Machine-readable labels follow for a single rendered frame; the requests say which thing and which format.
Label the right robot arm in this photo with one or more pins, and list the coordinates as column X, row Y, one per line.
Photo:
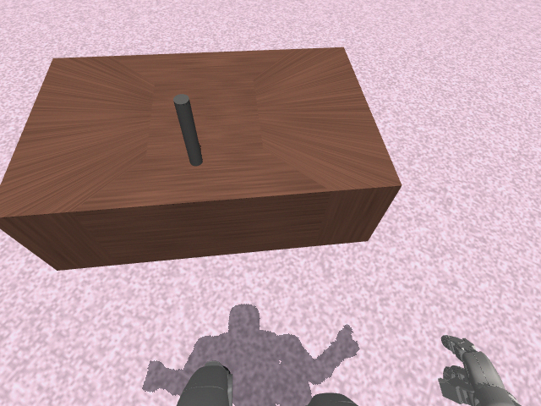
column 493, row 396

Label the can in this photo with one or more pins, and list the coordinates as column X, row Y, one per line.
column 186, row 120

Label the right robot hand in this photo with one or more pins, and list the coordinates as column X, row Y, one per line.
column 459, row 384

